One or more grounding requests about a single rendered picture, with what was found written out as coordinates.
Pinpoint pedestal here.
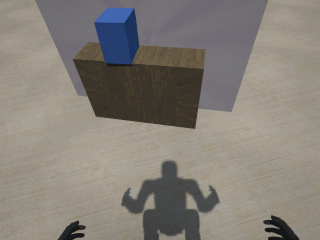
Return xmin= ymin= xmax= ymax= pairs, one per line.
xmin=73 ymin=42 xmax=206 ymax=129

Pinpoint right robot hand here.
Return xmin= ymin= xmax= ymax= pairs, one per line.
xmin=263 ymin=215 xmax=300 ymax=240

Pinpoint carton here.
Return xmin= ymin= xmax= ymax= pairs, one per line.
xmin=94 ymin=7 xmax=139 ymax=65

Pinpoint left robot hand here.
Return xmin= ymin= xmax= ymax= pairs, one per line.
xmin=58 ymin=221 xmax=86 ymax=240

